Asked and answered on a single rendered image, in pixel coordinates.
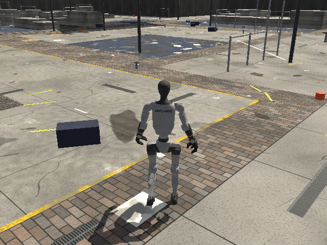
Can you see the robot left forearm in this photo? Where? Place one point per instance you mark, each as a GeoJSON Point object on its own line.
{"type": "Point", "coordinates": [139, 132]}

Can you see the right robot hand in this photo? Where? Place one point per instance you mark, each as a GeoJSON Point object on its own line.
{"type": "Point", "coordinates": [194, 145]}

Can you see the left robot upper arm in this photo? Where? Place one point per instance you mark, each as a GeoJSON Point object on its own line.
{"type": "Point", "coordinates": [145, 115]}

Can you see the right robot upper arm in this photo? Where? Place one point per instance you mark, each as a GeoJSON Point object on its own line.
{"type": "Point", "coordinates": [182, 115]}

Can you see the robot right forearm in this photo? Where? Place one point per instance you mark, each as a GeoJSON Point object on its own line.
{"type": "Point", "coordinates": [190, 135]}

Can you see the left robot hand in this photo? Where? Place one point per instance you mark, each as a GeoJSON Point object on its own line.
{"type": "Point", "coordinates": [138, 140]}

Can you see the right robot shin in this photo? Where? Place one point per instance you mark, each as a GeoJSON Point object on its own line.
{"type": "Point", "coordinates": [175, 179]}

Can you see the robot head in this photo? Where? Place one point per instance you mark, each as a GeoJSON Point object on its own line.
{"type": "Point", "coordinates": [164, 89]}

